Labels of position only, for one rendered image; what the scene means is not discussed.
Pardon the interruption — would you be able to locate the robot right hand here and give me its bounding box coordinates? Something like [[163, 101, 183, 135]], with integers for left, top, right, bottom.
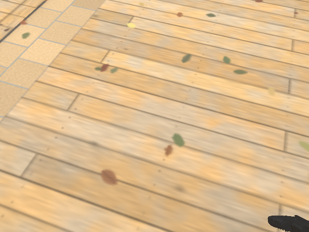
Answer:
[[267, 215, 309, 232]]

